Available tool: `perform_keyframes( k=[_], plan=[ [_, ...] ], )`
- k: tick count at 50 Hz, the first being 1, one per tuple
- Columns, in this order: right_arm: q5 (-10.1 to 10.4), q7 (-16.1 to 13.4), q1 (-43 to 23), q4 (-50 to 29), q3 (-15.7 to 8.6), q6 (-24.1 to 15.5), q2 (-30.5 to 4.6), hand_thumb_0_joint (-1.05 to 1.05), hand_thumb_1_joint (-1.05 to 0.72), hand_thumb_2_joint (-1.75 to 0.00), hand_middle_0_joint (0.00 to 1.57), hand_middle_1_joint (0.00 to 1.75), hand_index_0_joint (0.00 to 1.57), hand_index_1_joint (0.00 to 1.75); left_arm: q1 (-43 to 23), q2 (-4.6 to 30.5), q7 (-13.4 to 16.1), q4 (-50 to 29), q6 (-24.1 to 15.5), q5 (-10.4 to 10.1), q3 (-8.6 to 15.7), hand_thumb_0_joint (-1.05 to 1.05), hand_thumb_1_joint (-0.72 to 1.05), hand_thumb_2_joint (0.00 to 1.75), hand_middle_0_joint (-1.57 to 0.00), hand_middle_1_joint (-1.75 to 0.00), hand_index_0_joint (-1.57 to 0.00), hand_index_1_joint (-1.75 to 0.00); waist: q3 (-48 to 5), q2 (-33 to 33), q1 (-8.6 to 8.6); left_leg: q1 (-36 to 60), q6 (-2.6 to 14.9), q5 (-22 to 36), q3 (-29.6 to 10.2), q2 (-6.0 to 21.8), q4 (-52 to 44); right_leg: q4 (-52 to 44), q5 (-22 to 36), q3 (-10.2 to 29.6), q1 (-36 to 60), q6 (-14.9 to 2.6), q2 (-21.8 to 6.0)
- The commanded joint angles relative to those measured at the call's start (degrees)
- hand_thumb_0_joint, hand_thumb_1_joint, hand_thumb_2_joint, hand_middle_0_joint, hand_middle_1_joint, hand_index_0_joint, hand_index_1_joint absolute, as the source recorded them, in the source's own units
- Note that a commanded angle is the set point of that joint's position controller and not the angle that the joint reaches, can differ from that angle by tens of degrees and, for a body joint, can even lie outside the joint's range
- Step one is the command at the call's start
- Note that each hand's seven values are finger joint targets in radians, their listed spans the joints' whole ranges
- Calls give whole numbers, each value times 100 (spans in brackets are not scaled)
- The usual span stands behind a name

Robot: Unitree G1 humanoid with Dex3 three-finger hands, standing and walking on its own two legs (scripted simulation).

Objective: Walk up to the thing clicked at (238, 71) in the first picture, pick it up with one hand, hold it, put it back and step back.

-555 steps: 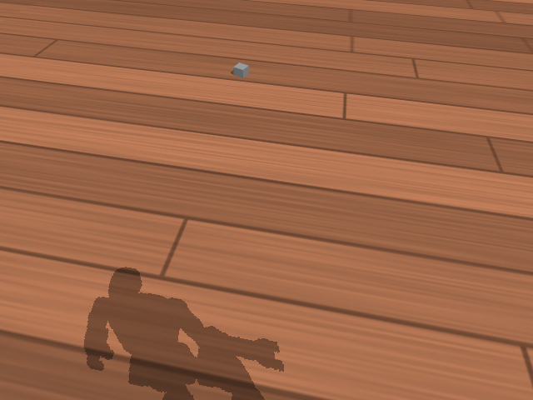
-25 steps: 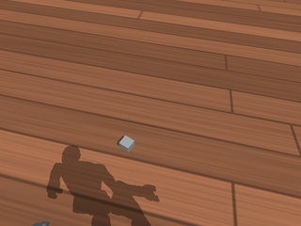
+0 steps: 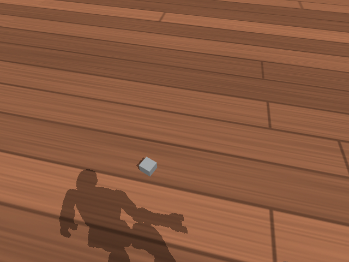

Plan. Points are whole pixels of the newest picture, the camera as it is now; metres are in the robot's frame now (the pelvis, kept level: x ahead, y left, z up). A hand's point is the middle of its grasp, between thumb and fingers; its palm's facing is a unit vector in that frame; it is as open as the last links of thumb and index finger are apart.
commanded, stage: stand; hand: left
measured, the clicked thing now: (148, 166) +0.79 +0.16 -0.75
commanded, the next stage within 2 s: walk up in 0.68 s
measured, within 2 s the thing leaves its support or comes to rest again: neither
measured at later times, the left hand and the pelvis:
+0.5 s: hand out of the picture +0.06 +0.25 -0.15, palm faces -0.03 -0.94 -0.35, open 7.4 cm; pelvis -0.01 -0.01 +0.00, yaw +0 degrees
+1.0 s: hand out of the picture +0.04 +0.32 -0.18, palm faces +0.00 -0.93 -0.36, open 7.4 cm; pelvis +0.04 +0.03 -0.02, yaw +1 degrees
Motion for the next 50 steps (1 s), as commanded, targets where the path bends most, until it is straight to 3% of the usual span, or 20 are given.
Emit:
perform_keyframes(
  k=[1,8,16,28,33,34,35,36,37,38,39,40,43,44,45,46,47,48,49,50],
  plan=[
    [-1,-54,-289,-344,-182,-117,-1185,0,-90,-90,20,30,20,30,-263,1263,84,-308,-157,-16,224,0,90,90,-20,-30,-20,-30,-567,-89,-27,105,153,1200,-387,703,-230,-314,895,429,87,-181,-609],
    [-20,-50,-154,-239,-154,-117,-1224,0,-90,-90,20,30,20,30,-247,1277,58,-299,-125,-29,238,0,90,90,-20,-30,-20,-30,-392,36,-24,-103,117,513,-392,668,-401,-410,289,484,-28,-200,-578],
    [-28,-42,-43,-184,-148,-110,-1275,0,-90,-90,20,30,20,30,-222,1293,43,-310,-116,-25,227,0,90,90,-20,-30,-20,-30,-363,-46,-35,-206,128,248,-425,680,-449,-440,40,512,-120,-224,-572],
    [-20,-46,121,-173,-112,-103,-1263,0,-90,-90,20,30,20,30,-105,1325,43,-351,-129,-29,211,0,90,90,-20,-30,-20,-30,-497,-64,-56,-118,142,626,-389,712,-311,-367,451,548,-72,-230,-596],
    [-28,-41,149,-159,-92,-92,-1278,0,-90,-90,20,30,20,30,-113,1295,40,-367,-122,-28,194,0,90,90,-20,-30,-20,-30,-353,14,-53,-248,144,363,-419,718,-391,-388,181,532,-142,-231,-574],
    [-99,85,496,-482,-382,-146,-1624,0,-90,-90,20,30,20,30,376,1673,-83,-643,-165,45,531,0,90,90,-20,-30,-20,-30,-841,-93,35,-378,502,-2284,-370,370,58,-109,-2275,519,184,-479,-257],
    [-174,128,453,-509,-426,-139,-1643,0,-90,-90,20,30,20,30,580,1719,-116,-570,-166,117,587,0,90,90,-20,-30,-20,-30,-510,-115,159,-1215,525,-3029,-391,364,294,-117,-3112,863,251,-632,-452],
    [-190,154,86,-722,-418,-125,-1513,0,-90,-90,20,30,20,30,805,1769,-120,-593,-177,120,673,0,90,90,-20,-30,-20,-30,-51,-321,365,-2168,431,-2737,-183,215,776,-394,-3423,1364,473,-827,-765],
    [-188,166,-139,-902,-406,-131,-1305,0,-90,-90,20,30,20,30,1011,1914,-96,-655,-214,126,755,0,90,90,-20,-30,-20,-30,335,-958,525,-2878,261,-1653,380,8,1835,-1031,-3357,2106,771,-1154,-1432],
    [-235,150,-170,-983,-445,-166,-1304,0,-90,-90,20,30,20,30,1099,1995,-77,-779,-276,154,803,0,90,90,-20,-30,-20,-30,587,-872,583,-3270,171,-1438,211,328,2425,-1276,-2518,2557,818,-1481,-1992],
    [-243,151,-42,-964,-503,-197,-1404,0,-90,-90,20,30,20,30,1050,1899,-77,-834,-298,121,799,0,90,90,-20,-30,-20,-30,626,-512,464,-3215,176,-1374,59,467,2626,-1227,-2078,2459,674,-1560,-1948],
    [-219,192,159,-978,-522,-212,-1391,0,-90,-90,20,30,20,30,902,1810,-84,-956,-308,113,786,0,90,90,-20,-30,-20,-30,403,-425,318,-2923,176,-1395,108,527,2612,-1233,-2115,2141,584,-1482,-1716],
    [-195,327,758,-1048,-617,-228,-1320,0,-90,-90,20,30,20,30,209,1885,-164,-1395,-304,203,775,0,90,90,-20,-30,-20,-30,202,-1093,-106,-1331,226,-1302,340,657,1767,-966,-1917,1278,-585,-1223,-1339],
    [-217,339,839,-1031,-665,-244,-1292,0,-90,-90,20,30,20,30,186,1798,-196,-1469,-278,163,739,0,90,90,-20,-30,-20,-30,253,-1027,-152,-915,187,-1104,520,502,1478,-732,-1733,971,-960,-1144,-1109],
    [-220,317,1270,-949,-713,-260,-1272,0,-90,-90,20,30,20,30,101,1773,-215,-1565,-244,144,704,0,90,90,-20,-30,-20,-30,159,-872,-415,-31,166,-431,683,408,996,-212,-1840,714,-1601,-1030,-987],
    [-240,262,1756,-815,-807,-294,-1351,0,-90,-90,20,30,20,30,152,1559,-233,-1613,-198,136,635,0,90,90,-20,-30,-20,-30,-19,-400,-627,860,121,-217,792,197,737,649,-1821,374,-2142,-887,-632],
    [-293,180,2310,-686,-942,-318,-1698,0,-90,-90,20,30,20,30,506,1186,-240,-1640,-157,141,523,0,90,90,-20,-30,-20,-30,-310,862,-826,1683,248,-1137,160,431,393,2238,-2016,72,-2885,-726,-138],
    [-385,115,2665,-781,-1021,-374,-2235,0,-90,-90,20,30,20,30,770,821,-209,-1714,-154,78,420,0,90,90,-20,-30,-20,-30,-257,2043,-885,1446,673,-3441,-2565,1888,-782,4121,-2462,213,-3816,-451,754],
    [-234,112,1927,-1114,-1020,-390,-2395,0,-90,-90,20,30,20,30,734,1405,-154,-1648,-111,67,548,0,90,90,-20,-30,-20,-30,-18,997,-628,292,1070,-4373,-3526,2435,-1371,4524,-2051,1054,-3419,-505,391],
    [-129,110,1451,-1292,-947,-407,-2310,0,-90,-90,20,30,20,30,920,1640,-142,-1587,-117,14,552,0,90,90,-20,-30,-20,-30,267,530,-341,-108,1240,-3962,-3006,2450,-1309,4640,-1490,1149,-3331,-495,100]
  ],
)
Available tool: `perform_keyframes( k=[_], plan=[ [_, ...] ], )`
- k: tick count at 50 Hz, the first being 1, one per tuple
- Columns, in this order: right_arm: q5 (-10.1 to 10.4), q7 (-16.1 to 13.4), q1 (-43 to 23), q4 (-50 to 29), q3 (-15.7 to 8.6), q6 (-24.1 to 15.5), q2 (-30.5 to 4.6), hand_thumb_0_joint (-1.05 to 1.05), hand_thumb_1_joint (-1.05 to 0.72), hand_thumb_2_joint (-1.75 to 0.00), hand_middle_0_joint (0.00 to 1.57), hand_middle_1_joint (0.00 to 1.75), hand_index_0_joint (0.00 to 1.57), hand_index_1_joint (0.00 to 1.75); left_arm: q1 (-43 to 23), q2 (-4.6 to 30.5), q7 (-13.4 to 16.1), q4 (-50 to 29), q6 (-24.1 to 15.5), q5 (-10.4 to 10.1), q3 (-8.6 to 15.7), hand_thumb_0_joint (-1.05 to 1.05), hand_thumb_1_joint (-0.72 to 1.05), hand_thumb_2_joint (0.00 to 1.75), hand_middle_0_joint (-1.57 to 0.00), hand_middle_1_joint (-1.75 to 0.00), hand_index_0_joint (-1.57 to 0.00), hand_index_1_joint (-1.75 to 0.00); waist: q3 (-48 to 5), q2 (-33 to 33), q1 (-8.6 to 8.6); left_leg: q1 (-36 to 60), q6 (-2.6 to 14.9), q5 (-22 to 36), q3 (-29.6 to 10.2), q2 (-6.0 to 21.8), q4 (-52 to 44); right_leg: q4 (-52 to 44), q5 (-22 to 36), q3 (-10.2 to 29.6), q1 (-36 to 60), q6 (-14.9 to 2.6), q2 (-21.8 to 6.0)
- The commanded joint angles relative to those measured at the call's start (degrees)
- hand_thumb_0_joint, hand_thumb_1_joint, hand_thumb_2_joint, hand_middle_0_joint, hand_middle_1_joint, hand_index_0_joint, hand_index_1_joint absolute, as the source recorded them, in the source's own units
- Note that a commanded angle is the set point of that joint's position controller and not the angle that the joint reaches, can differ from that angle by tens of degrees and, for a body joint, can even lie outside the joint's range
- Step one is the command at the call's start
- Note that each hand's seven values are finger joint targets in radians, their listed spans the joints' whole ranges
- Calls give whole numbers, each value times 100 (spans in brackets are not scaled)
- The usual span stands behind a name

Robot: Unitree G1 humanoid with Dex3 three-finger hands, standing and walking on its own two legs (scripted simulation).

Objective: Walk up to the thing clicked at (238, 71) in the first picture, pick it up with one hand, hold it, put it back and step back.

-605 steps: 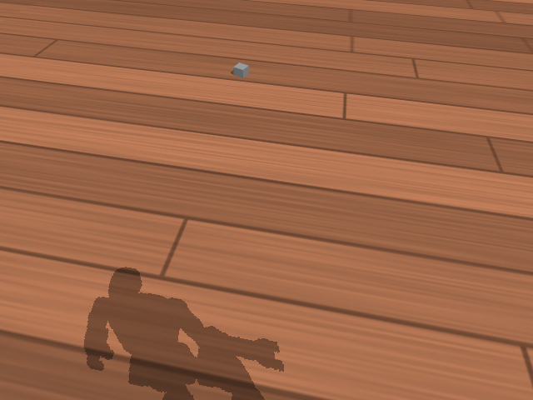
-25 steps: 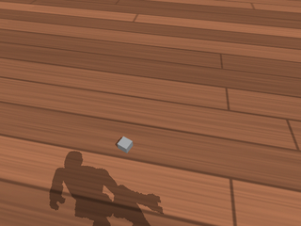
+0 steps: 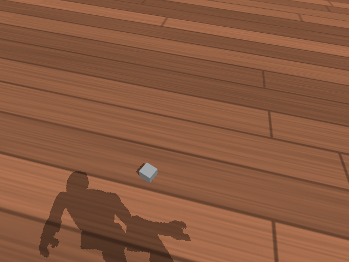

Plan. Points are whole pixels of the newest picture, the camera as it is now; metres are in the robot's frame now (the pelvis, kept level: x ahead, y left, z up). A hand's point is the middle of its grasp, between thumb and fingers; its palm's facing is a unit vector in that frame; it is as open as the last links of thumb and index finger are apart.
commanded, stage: walk up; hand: left
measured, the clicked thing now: (148, 172) +0.75 +0.12 -0.73
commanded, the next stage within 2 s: none
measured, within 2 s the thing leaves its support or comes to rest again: neither
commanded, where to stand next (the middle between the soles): +0.36 -0.04 m, yaw -2 degrees
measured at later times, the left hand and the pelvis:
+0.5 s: hand (91, 214) +0.26 +0.22 -0.11, palm faces -0.06 -0.91 -0.41, open 7.3 cm; pelvis +0.16 -0.05 +0.00, yaw -3 degrees
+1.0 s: hand (100, 190) +0.34 +0.22 -0.15, palm faces -0.11 -0.92 -0.37, open 7.4 cm; pelvis +0.28 -0.05 +0.00, yaw -3 degrees
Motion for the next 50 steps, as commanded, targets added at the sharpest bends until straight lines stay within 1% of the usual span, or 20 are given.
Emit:
perform_keyframes(
  k=[1,6,12,15,17,18,19,20,21,23,26,30,34,36,37,38,39,40,45,50],
  plan=[
    [151,-131,90,-617,-310,-108,-1726,0,-90,-90,20,30,20,30,-105,1172,68,-666,-233,-184,165,0,90,90,-20,-30,-20,-30,362,771,-116,871,1061,-3168,-3098,1954,-2596,1985,321,614,-2459,-67,-48],
    [163,-124,239,-804,-223,-201,-1411,0,-90,-90,20,30,20,30,75,1133,-87,-604,-235,-100,210,0,90,90,-20,-30,-20,-30,432,990,-127,697,1067,-1449,-1449,1510,-2554,825,1002,209,-1976,270,-282],
    [204,-91,422,-997,-239,-183,-1561,0,-90,-90,20,30,20,30,-549,957,-240,-1004,-272,-69,197,0,90,90,-20,-30,-20,-30,439,1027,-287,646,1094,-1280,-836,1365,-2336,-639,1515,-370,-1506,226,-416],
    [198,-97,476,-1078,-202,-126,-1491,0,-90,-90,20,30,20,30,-498,857,-217,-1015,-352,-98,219,0,90,90,-20,-30,-20,-30,237,904,-201,516,979,-435,-585,1220,-1771,-1037,1585,-634,-737,139,-194],
    [209,-102,302,-1176,-160,-73,-1399,0,-90,-90,20,30,20,30,44,849,-153,-883,-406,-93,262,0,90,90,-20,-30,-20,-30,13,669,149,310,842,229,-381,1107,-868,-1420,1679,-863,135,79,-10],
    [214,-103,502,-1200,-57,-58,-1136,0,-90,-90,20,30,20,30,547,1058,-81,-767,-470,-89,366,0,90,90,-20,-30,-20,-30,-381,-16,363,108,681,743,-113,804,381,-1706,1419,-690,1025,1,62],
    [249,-114,789,-1282,81,-64,-761,0,-90,-90,20,30,20,30,1030,1473,6,-741,-537,-51,518,0,90,90,-20,-30,-20,-30,-726,-1256,532,-609,422,79,220,299,2086,-2367,574,706,1686,-271,-818],
    [307,-126,751,-1367,99,-48,-794,0,-90,-90,20,30,20,30,1083,1963,38,-883,-563,-116,567,0,90,90,-20,-30,-20,-30,-591,-1772,508,-1837,192,-1678,115,-430,2905,-3160,403,3252,1876,-964,-2118],
    [232,-203,542,-1224,-14,3,-1225,0,-90,-90,20,30,20,30,807,1893,42,-1019,-544,-193,529,0,90,90,-20,-30,-20,-30,-234,-902,461,-1739,171,-1843,-555,-61,3423,-2978,640,3364,1141,-1369,-2350],
    [363,-186,735,-1017,-1,22,-1180,0,-90,-90,20,30,20,30,321,1470,101,-1173,-517,-287,416,0,90,90,-20,-30,-20,-30,-8,-394,188,-1616,204,-1313,-792,149,3314,-2839,1124,1927,663,-1215,-1778],
    [284,-62,943,-903,0,64,-1064,0,-90,-90,20,30,20,30,79,1269,107,-1348,-547,-203,332,0,90,90,-20,-30,-20,-30,88,-796,-3,-1127,58,-718,-471,250,2463,-2924,1515,765,-26,-1026,-1217],
    [166,33,571,-1074,-17,71,-945,0,-90,-90,20,30,20,30,150,1325,98,-1542,-575,-138,355,0,90,90,-20,-30,-20,-30,199,-730,120,-1058,-95,-555,-161,325,1281,-3018,1208,506,-202,-1137,-1303],
    [176,-79,357,-1077,38,1,-711,0,-90,-90,20,30,20,30,56,1182,183,-1575,-497,-167,191,0,90,90,-20,-30,-20,-30,-92,-450,72,-133,-24,107,4,153,342,-2057,3528,121,-375,-972,-1319],
    [181,-152,582,-957,33,-27,-700,0,-90,-90,20,30,20,30,-143,1123,221,-1589,-423,-215,93,0,90,90,-20,-30,-20,-30,-348,-244,-152,783,121,803,94,-27,-291,-1323,3421,-139,-767,-720,-1099],
    [154,-193,712,-882,-9,-44,-865,0,-90,-90,20,30,20,30,-213,929,239,-1603,-384,-236,21,0,90,90,-20,-30,-20,-30,-430,110,-269,1156,221,1066,-83,15,-606,-862,2905,-302,-990,-466,-820],
    [119,-193,1161,-936,-179,-91,-1352,0,-90,-90,20,30,20,30,33,738,192,-1752,-407,-240,-28,0,90,90,-20,-30,-20,-30,-806,1054,-408,1606,502,375,-1102,776,-984,215,1759,-576,-1233,-254,-338],
    [96,-210,1086,-1052,-210,-120,-1688,0,-90,-90,20,30,20,30,296,485,192,-1684,-367,-256,-101,0,90,90,-20,-30,-20,-30,-643,1577,-257,1661,962,-252,-3028,1833,-1559,1033,-407,-481,-2084,-4,352],
    [249,-191,927,-1113,-289,-97,-1941,0,-90,-90,20,30,20,30,494,1051,267,-1452,-280,-236,81,0,90,90,-20,-30,-20,-30,-636,1334,-262,1340,1552,-893,-3555,2249,-1731,1707,-876,-203,-1973,-40,136],
    [199,-240,218,-1241,-76,-39,-1427,0,-90,-90,20,30,20,30,531,1008,211,-1085,-282,-180,93,0,90,90,-20,-30,-20,-30,-174,1309,-21,400,1193,-36,-1597,1371,-1442,792,-104,-224,-1522,35,-223],
    [240,-222,-300,-1296,81,150,-1231,0,-90,-90,20,30,20,30,653,704,284,-773,-369,-125,90,0,90,90,-20,-30,-20,-30,-479,1076,204,-530,894,553,-888,1089,-396,-1245,1278,-717,203,94,110]
  ],
)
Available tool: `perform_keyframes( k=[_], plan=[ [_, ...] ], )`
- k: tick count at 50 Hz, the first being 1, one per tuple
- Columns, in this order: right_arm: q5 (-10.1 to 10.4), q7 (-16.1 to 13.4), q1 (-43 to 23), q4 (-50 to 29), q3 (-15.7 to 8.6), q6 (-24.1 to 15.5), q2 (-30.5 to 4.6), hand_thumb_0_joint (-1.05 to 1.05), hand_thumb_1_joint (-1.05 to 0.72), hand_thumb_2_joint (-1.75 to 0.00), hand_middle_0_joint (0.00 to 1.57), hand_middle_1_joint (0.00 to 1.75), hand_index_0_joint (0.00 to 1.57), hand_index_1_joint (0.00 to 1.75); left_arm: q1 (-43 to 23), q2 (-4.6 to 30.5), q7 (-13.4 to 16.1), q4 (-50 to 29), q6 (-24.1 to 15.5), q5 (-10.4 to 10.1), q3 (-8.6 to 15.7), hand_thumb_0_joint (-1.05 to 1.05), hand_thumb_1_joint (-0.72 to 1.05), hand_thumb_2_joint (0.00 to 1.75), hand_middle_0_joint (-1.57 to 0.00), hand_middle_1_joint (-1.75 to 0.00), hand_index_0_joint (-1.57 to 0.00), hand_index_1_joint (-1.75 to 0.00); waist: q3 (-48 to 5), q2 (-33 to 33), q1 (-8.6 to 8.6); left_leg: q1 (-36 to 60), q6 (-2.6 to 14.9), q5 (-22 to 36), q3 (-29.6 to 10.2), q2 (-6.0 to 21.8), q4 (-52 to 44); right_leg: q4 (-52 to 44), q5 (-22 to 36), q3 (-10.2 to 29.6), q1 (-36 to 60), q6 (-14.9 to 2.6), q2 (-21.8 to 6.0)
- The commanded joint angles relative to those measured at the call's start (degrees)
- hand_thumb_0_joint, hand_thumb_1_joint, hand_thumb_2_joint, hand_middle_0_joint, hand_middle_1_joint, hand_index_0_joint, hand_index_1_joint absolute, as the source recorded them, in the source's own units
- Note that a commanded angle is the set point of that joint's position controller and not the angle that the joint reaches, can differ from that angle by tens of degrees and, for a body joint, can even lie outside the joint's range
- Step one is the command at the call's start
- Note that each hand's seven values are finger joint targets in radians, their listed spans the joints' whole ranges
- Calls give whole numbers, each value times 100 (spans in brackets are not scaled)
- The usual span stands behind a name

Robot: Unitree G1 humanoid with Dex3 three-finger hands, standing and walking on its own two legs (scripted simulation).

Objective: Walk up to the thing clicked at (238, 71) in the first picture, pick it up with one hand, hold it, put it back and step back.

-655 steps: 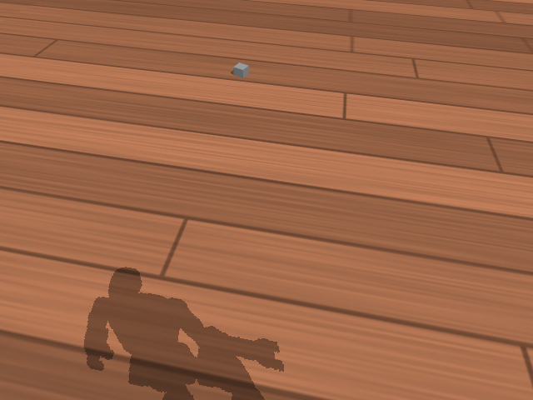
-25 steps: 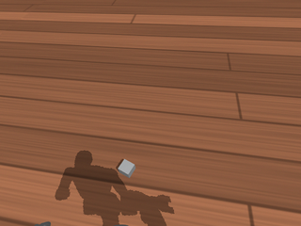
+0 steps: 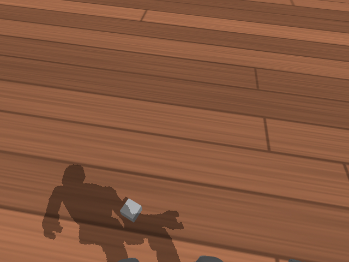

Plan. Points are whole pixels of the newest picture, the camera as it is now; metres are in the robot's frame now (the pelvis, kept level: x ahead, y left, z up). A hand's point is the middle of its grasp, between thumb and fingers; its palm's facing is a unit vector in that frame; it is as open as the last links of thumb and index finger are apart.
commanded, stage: walk up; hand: left
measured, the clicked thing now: (131, 210) +0.46 +0.20 -0.73
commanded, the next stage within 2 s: stand in 1.28 s
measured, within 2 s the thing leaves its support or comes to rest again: neither
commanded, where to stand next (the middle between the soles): +0.08 +0.01 m, yaw +1 degrees
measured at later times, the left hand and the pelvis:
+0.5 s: hand out of the picture +0.14 +0.25 -0.13, palm faces +0.00 -0.93 -0.36, open 7.4 cm; pelvis +0.03 -0.01 +0.01, yaw +1 degrees
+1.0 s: hand out of the picture +0.09 +0.26 -0.13, palm faces +0.03 -0.94 -0.35, open 7.4 cm; pelvis +0.04 +0.00 +0.02, yaw +3 degrees
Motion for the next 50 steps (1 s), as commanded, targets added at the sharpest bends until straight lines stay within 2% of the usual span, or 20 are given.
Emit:
perform_keyframes(
  k=[1,2,3,4,5,6,7,8,9,10,11,12,14,15,19,21,27,33,39,50],
  plan=[
    [133,-85,-406,-400,-234,96,-1086,0,-90,-90,20,30,20,30,720,936,186,14,-232,53,381,0,90,90,-20,-30,-20,-30,-715,639,388,-587,641,311,-746,814,-88,-1746,1304,-15,1435,-17,102],
    [180,-79,-269,-411,-140,130,-780,0,-90,-90,20,30,20,30,464,1238,214,-85,-282,124,434,0,90,90,-20,-30,-20,-30,-599,-240,254,-897,332,-271,-451,384,562,-2373,987,1128,1296,-263,-633],
    [175,-92,-187,-334,-98,197,-635,0,-90,-90,20,30,20,30,-6,1632,221,-260,-333,108,453,0,90,90,-20,-30,-20,-30,-307,-805,74,-991,51,-1420,-280,-159,975,-3095,361,2898,559,-741,-1873],
    [148,-154,-279,-146,-270,237,-1121,0,-90,-90,20,30,20,30,-363,1830,201,-292,-299,83,452,0,90,90,-20,-30,-20,-30,-134,-696,95,-293,55,-1787,-561,1,1546,-2937,462,2934,-277,-1309,-2145],
    [175,-141,-169,4,-278,237,-1164,0,-90,-90,20,30,20,30,-512,1555,203,-294,-291,40,386,0,90,90,-20,-30,-20,-30,-115,-407,3,-201,81,-1742,-667,21,1414,-2705,861,2393,-137,-1210,-1839],
    [203,-129,-166,107,-238,200,-1061,0,-90,-90,20,30,20,30,-628,1400,210,-250,-287,23,323,0,90,90,-20,-30,-20,-30,-187,-435,-51,-265,121,-1467,-565,32,987,-2414,1402,1830,210,-1008,-1512],
    [218,-126,-140,231,-213,156,-1018,0,-90,-90,20,30,20,30,-637,1338,213,-187,-273,43,284,0,90,90,-20,-30,-20,-30,-323,-597,-78,17,140,-1009,-385,7,486,-2203,1898,1417,282,-775,-1270],
    [204,-129,55,379,-204,108,-972,0,-90,-90,20,30,20,30,-752,1345,192,-138,-250,16,269,0,90,90,-20,-30,-20,-30,-524,-780,-164,544,137,-336,-268,-25,-129,-1890,2368,1079,252,-624,-1123],
    [148,-138,86,474,-224,60,-1060,0,-90,-90,20,30,20,30,-731,1207,172,-127,-228,-14,214,0,90,90,-20,-30,-20,-30,-697,-612,-156,964,169,447,-486,71,-508,-1612,2769,864,168,-452,-980],
    [111,-151,-34,448,-253,20,-1232,0,-90,-90,20,30,20,30,-643,1052,168,-108,-222,-52,175,0,90,90,-20,-30,-20,-30,-958,-248,-56,1116,317,1258,-1031,477,-695,-1304,2766,593,324,-244,-725],
    [109,-134,-451,387,-250,-11,-1384,0,-90,-90,20,30,20,30,-496,946,167,-22,-199,-91,151,0,90,90,-20,-30,-20,-30,-977,-18,164,854,509,1230,-1458,778,-810,-1335,2113,360,464,-49,-372],
    [183,-101,-626,462,-223,-1,-1371,0,-90,-90,20,30,20,30,-513,1036,183,147,-195,-90,183,0,90,90,-20,-30,-20,-30,-913,-61,236,516,526,1104,-1354,747,-648,-1577,1578,315,880,-37,-337],
    [186,-95,-607,658,-116,44,-1123,0,-90,-90,20,30,20,30,-833,1137,184,218,-225,-70,189,0,90,90,-20,-30,-20,-30,-844,-191,84,584,275,1216,-751,303,-494,-1907,2028,638,1011,-175,-660],
    [180,-110,-611,730,-101,60,-1115,0,-90,-90,20,30,20,30,-884,1171,186,266,-226,-82,185,0,90,90,-20,-30,-20,-30,-849,-29,47,755,223,1098,-693,249,-537,-1920,2223,695,928,-248,-791],
    [170,-100,-760,969,-71,83,-1126,0,-90,-90,20,30,20,30,-1198,1090,190,433,-189,-98,122,0,90,90,-20,-30,-20,-30,-826,36,42,919,263,1188,-801,362,-886,-2085,2146,472,995,-145,-689],
    [179,-95,-893,1057,-39,80,-1100,0,-90,-90,20,30,20,30,-1257,1031,186,568,-168,-108,104,0,90,90,-20,-30,-20,-30,-833,89,112,897,258,1342,-866,418,-1053,-2138,2129,360,1197,-72,-587],
    [140,-102,-1130,1341,-7,106,-1108,0,-90,-90,20,30,20,30,-1607,970,154,852,-116,-96,60,0,90,90,-20,-30,-20,-30,-650,270,92,821,186,853,-907,454,-1585,-2583,1716,333,1416,3,-567],
    [132,-111,-1290,1491,10,95,-1070,0,-90,-90,20,30,20,30,-1657,940,130,1110,-107,-83,63,0,90,90,-20,-30,-20,-30,-688,315,121,996,132,998,-866,454,-1778,-2828,1866,277,1588,62,-584],
    [113,-108,-1336,1569,-11,129,-1090,0,-90,-90,20,30,20,30,-1698,917,116,1233,-97,-37,68,0,90,90,-20,-30,-20,-30,-518,293,70,872,128,348,-920,437,-1956,-3073,1327,270,1485,84,-568],
    [109,-123,-1228,1650,-29,130,-1088,0,-90,-90,20,30,20,30,-1626,902,122,1314,-107,-25,87,0,90,90,-20,-30,-20,-30,-742,228,43,1037,115,775,-924,427,-1942,-3077,1718,213,1689,123,-606]
  ],
)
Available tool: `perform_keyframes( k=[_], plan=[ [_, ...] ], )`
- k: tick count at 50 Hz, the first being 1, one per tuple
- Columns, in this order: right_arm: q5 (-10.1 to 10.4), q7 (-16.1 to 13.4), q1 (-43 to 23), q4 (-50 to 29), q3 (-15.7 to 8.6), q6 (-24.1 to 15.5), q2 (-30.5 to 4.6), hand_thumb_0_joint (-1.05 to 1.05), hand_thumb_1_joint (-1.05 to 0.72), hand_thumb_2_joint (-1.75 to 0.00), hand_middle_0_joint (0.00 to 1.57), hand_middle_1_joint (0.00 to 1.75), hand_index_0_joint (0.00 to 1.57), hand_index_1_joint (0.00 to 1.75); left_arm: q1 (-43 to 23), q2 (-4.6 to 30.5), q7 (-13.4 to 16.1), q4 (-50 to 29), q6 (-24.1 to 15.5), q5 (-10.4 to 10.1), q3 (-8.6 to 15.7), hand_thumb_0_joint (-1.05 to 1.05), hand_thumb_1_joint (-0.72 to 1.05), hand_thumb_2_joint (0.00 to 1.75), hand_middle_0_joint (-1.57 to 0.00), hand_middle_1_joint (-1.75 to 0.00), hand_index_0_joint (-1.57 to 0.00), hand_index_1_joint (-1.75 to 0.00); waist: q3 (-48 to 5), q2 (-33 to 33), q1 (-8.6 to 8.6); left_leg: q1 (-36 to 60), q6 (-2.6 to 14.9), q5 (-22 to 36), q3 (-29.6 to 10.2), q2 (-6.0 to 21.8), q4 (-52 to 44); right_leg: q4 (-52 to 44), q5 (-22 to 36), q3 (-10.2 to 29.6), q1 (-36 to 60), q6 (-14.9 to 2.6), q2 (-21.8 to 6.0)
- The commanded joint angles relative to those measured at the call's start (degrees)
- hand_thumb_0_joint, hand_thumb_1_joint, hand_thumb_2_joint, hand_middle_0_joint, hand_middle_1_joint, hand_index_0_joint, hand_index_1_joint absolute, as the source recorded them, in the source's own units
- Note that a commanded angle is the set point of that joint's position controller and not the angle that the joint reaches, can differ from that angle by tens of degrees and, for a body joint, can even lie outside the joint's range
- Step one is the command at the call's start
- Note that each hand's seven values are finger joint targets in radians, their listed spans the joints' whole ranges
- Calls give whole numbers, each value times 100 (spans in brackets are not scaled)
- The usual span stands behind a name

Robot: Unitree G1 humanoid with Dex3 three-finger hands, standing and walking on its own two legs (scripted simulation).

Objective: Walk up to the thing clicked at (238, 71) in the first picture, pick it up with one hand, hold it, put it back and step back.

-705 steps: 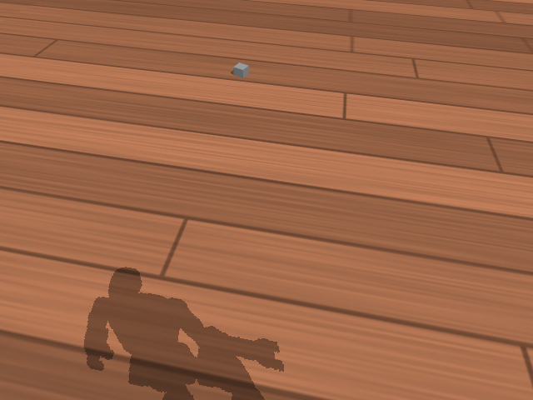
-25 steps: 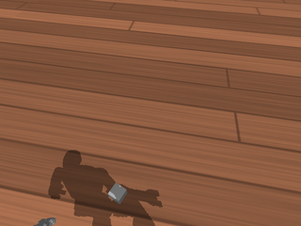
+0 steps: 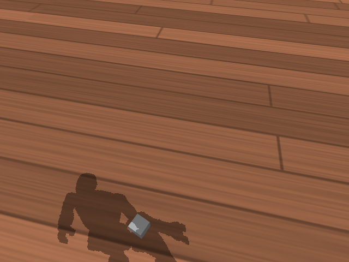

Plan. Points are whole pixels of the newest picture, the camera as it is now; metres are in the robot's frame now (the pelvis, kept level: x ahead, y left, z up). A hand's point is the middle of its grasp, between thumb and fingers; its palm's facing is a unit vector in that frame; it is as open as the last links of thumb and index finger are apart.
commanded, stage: walk up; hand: left
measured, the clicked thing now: (139, 226) +0.43 +0.18 -0.75
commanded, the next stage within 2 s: stand in 0.28 s
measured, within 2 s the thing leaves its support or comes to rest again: neither
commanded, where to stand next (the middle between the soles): +0.04 +0.01 m, yaw -1 degrees
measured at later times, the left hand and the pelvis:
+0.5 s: hand out of the picture +0.10 +0.25 -0.15, palm faces -0.02 -0.94 -0.35, open 7.4 cm; pelvis +0.01 +0.00 +0.00, yaw +0 degrees
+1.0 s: hand out of the picture +0.08 +0.25 -0.15, palm faces -0.02 -0.94 -0.35, open 7.4 cm; pelvis +0.01 -0.01 +0.00, yaw +0 degrees
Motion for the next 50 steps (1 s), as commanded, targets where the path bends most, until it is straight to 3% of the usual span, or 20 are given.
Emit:
perform_keyframes(
  k=[1,13,15,20,26,32,42,50],
  plan=[
    [5,-72,-352,-361,-203,-108,-1223,0,-90,-90,20,30,20,30,-411,1178,88,-401,-169,-42,211,0,90,90,-20,-30,-20,-30,-356,36,-6,-106,216,442,-492,590,-385,-379,187,497,147,-178,-518],
    [19,-99,-277,-380,-225,-90,-1168,0,-90,-90,20,30,20,30,-375,1155,119,-418,-148,-34,250,0,90,90,-20,-30,-20,-30,-473,-51,-21,46,205,1065,-449,602,-302,-295,644,414,335,-170,-563],
    [-17,-121,-410,-452,-200,-128,-1180,0,-90,-90,20,30,20,30,-313,1143,134,-417,-139,-30,218,0,90,90,-20,-30,-20,-30,-479,-53,-9,155,155,1667,-480,716,-274,-250,1162,451,333,-145,-615],
    [-15,-120,-386,-454,-183,-103,-1165,0,-90,-90,20,30,20,30,-370,1194,138,-440,-125,-37,227,0,90,90,-20,-30,-20,-30,-448,-89,-51,76,135,1159,-444,691,-379,-358,777,453,372,-140,-602],
    [-8,-117,-400,-463,-165,-116,-1189,0,-90,-90,20,30,20,30,-357,1170,122,-481,-129,-25,208,0,90,90,-20,-30,-20,-30,-486,27,-50,64,125,1047,-414,693,-420,-405,784,496,419,-151,-618],
    [-15,-133,-419,-489,-167,-138,-1212,0,-90,-90,20,30,20,30,-381,1169,121,-520,-108,-23,217,0,90,90,-20,-30,-20,-30,-591,6,-31,166,126,1401,-391,737,-361,-315,1042,483,483,-177,-625],
    [-23,-123,-339,-449,-145,-123,-1222,0,-90,-90,20,30,20,30,-351,1158,95,-524,-87,-31,207,0,90,90,-20,-30,-20,-30,-347,16,-43,32,122,801,-384,682,-486,-449,518,533,295,-200,-605],
    [-19,-119,-263,-461,-144,-120,-1206,0,-90,-90,20,30,20,30,-257,1199,100,-515,-94,-26,215,0,90,90,-20,-30,-20,-30,-353,-64,-40,41,143,743,-420,687,-474,-448,455,541,264,-201,-602]
  ],
)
